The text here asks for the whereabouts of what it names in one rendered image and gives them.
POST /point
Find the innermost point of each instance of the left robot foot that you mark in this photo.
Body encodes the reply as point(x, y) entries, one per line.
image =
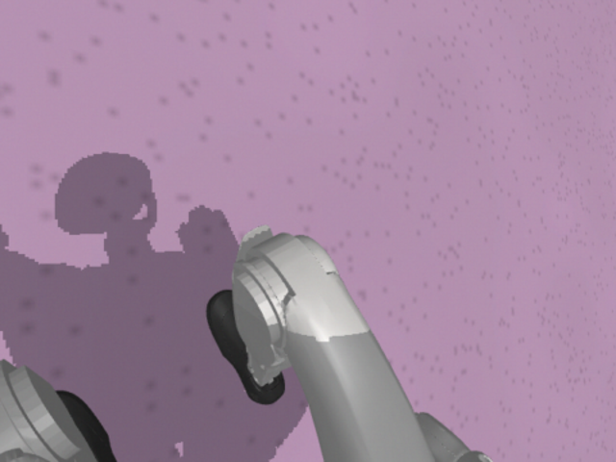
point(92, 430)

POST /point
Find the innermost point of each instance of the right robot foot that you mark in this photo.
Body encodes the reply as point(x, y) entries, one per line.
point(221, 320)

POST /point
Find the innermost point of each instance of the right robot hand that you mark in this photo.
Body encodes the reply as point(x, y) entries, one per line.
point(445, 445)

